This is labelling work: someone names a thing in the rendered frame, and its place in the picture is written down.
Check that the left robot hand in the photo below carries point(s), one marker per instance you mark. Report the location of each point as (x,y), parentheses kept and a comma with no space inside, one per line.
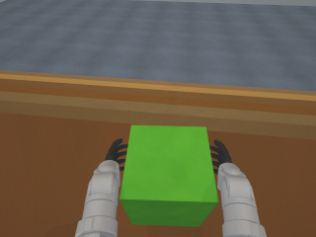
(113,153)

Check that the right robot hand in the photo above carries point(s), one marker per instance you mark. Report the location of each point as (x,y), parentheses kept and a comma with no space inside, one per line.
(223,156)

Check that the robot left forearm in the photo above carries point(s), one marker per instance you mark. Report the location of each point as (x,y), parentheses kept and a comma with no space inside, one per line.
(99,217)

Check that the carton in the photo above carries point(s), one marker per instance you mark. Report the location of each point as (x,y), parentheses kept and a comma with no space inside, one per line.
(168,177)

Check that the robot right forearm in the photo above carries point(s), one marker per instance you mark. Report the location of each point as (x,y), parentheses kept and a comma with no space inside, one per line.
(238,203)

